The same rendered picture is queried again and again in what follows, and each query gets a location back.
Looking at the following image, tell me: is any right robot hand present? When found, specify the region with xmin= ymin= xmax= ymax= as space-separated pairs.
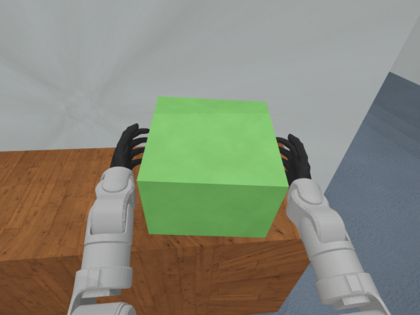
xmin=276 ymin=134 xmax=311 ymax=187

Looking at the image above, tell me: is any pedestal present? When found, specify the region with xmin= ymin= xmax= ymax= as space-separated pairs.
xmin=0 ymin=142 xmax=310 ymax=315

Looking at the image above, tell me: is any left robot upper arm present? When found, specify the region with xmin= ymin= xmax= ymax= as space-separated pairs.
xmin=72 ymin=302 xmax=137 ymax=315

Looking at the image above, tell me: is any left robot hand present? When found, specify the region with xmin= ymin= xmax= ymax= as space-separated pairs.
xmin=110 ymin=123 xmax=150 ymax=170

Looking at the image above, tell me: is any robot right forearm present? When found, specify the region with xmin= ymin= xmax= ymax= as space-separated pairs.
xmin=285 ymin=178 xmax=391 ymax=315

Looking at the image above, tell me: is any robot left forearm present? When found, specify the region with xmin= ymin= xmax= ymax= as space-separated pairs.
xmin=67 ymin=167 xmax=136 ymax=315

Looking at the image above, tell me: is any carton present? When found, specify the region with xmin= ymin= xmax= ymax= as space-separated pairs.
xmin=136 ymin=96 xmax=289 ymax=238

